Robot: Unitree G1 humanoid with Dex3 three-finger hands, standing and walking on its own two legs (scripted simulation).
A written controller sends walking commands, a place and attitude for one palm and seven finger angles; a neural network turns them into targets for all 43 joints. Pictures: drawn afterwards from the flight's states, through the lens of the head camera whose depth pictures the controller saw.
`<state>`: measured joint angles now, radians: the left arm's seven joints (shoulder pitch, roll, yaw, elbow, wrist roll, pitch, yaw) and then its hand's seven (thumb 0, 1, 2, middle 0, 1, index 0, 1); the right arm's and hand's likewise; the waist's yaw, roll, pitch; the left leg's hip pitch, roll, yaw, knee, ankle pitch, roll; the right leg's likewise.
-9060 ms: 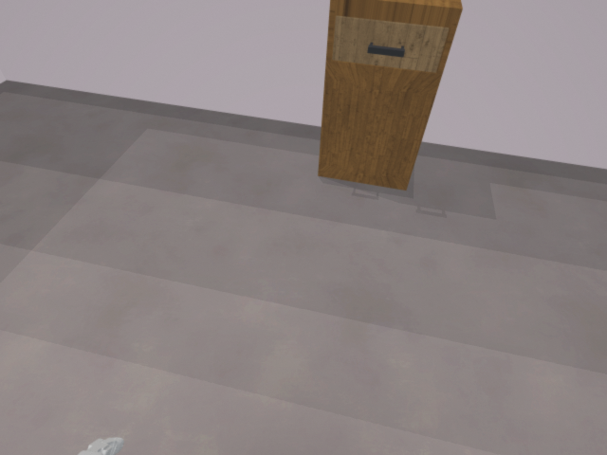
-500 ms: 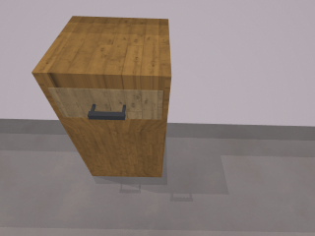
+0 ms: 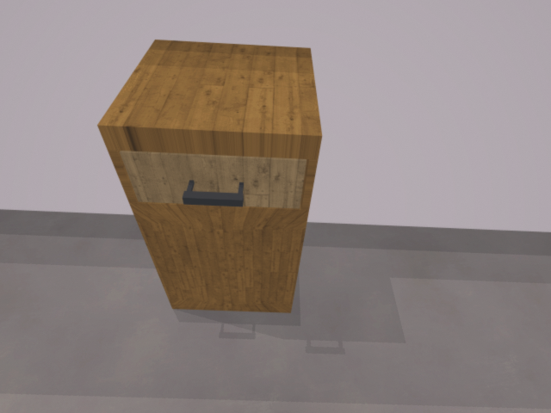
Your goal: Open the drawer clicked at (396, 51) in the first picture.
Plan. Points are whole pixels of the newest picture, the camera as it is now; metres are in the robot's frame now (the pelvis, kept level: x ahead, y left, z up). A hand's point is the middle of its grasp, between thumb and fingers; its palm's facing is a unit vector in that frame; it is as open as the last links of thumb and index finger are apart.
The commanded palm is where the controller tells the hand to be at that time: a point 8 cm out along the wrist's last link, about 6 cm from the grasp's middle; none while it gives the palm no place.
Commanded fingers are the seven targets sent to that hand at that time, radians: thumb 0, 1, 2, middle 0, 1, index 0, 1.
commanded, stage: come to a stop and stand still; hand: left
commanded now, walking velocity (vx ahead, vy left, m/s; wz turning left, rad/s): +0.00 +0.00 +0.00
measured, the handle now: (214, 192) +0.59 +0.18 -0.08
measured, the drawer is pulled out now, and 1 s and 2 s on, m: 0.00 0.00 0.00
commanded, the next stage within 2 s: look again from close up in 0.22 s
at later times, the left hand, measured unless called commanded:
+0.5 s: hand out of the picture +0.00 +0.15 -0.18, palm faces +0.03 -0.99 -0.15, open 7.4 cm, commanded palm none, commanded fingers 0.00 0.90 0.90 -0.20 -0.30 -0.20 -0.30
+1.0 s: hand out of the picture +0.01 +0.15 -0.18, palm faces +0.02 -0.99 -0.15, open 7.4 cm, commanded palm none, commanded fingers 0.00 0.90 0.90 -0.20 -0.30 -0.20 -0.30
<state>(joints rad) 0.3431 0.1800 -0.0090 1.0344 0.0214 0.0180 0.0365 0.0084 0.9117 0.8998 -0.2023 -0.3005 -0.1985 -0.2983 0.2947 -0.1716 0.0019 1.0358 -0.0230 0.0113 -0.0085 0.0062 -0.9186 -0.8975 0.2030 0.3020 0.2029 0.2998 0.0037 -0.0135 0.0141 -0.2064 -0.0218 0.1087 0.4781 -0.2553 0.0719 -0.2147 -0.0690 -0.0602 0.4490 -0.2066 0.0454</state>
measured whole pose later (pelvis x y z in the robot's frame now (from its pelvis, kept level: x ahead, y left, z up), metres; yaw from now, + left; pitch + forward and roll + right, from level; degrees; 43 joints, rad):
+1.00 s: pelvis +0.03 +0.00 +0.00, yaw -1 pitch -1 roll +0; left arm 0.35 0.11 0.00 1.12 0.03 0.01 0.04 0.01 0.91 0.90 -0.20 -0.30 -0.20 -0.30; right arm 0.32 -0.12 0.00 1.14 -0.02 -0.01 -0.03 0.00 -0.91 -0.90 0.20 0.30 0.20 0.30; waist 0.00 -0.02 0.00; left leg -0.13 -0.03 0.13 0.43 -0.28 0.07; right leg -0.17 -0.07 -0.04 0.45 -0.25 0.04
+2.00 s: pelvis +0.04 +0.01 +0.00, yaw -1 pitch -1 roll +0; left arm 0.27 0.19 0.00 0.99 0.02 0.02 0.03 0.01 0.91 0.90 -0.20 -0.30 -0.20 -0.30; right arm 0.26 -0.20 0.00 0.98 -0.03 0.00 -0.01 0.00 -0.94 -0.90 0.20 0.30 0.20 0.30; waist 0.00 0.02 0.01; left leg -0.23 -0.02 0.15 0.51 -0.27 0.08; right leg -0.23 -0.09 -0.09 0.52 -0.27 0.02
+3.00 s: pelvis +0.07 -0.04 -0.01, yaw -1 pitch +5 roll +2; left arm 0.37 0.28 -0.09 0.13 0.44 0.11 0.28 0.05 0.87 0.86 -0.21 -0.36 -0.20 -0.35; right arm 0.25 -0.27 -0.04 0.81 0.00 -0.22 -0.08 0.02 -0.93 -0.90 0.20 0.30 0.20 0.30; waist 0.00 0.08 -0.07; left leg -0.35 0.02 0.12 0.58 -0.32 0.00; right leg -0.36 -0.05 -0.10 0.64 -0.37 -0.03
